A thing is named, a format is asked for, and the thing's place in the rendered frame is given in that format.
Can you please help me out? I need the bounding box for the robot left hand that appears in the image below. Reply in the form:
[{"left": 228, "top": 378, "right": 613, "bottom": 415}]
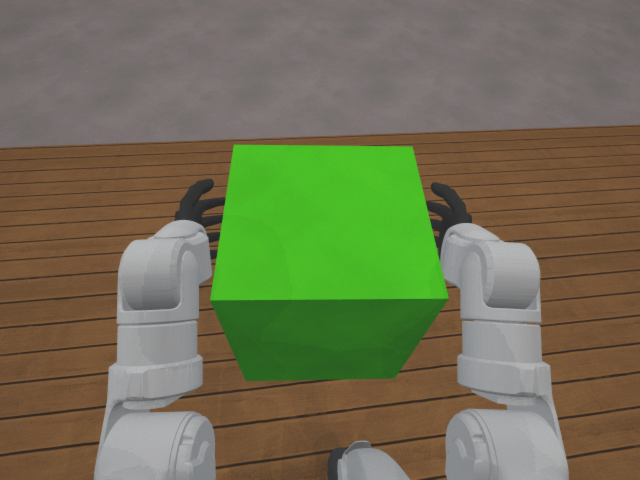
[{"left": 175, "top": 179, "right": 226, "bottom": 259}]

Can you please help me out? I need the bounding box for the right robot shin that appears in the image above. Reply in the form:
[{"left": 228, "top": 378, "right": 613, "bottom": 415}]
[{"left": 341, "top": 441, "right": 371, "bottom": 459}]

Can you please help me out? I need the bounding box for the robot left forearm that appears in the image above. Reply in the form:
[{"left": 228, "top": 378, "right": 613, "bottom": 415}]
[{"left": 94, "top": 220, "right": 212, "bottom": 480}]

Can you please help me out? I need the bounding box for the robot right forearm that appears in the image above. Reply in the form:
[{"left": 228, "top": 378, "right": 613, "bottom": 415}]
[{"left": 440, "top": 223, "right": 569, "bottom": 480}]

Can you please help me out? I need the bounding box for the left robot upper arm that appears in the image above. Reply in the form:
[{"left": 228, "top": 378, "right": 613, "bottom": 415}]
[{"left": 95, "top": 411, "right": 216, "bottom": 480}]

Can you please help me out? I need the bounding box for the right robot upper arm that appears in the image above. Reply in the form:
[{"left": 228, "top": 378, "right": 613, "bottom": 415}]
[{"left": 445, "top": 409, "right": 568, "bottom": 480}]

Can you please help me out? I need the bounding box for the robot right hand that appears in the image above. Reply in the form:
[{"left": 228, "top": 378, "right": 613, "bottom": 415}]
[{"left": 426, "top": 182, "right": 472, "bottom": 260}]

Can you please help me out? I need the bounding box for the right robot thigh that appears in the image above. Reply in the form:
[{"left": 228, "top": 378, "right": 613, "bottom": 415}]
[{"left": 337, "top": 448, "right": 410, "bottom": 480}]

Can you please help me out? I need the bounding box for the carton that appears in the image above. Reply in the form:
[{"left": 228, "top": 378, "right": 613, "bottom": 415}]
[{"left": 210, "top": 145, "right": 449, "bottom": 381}]

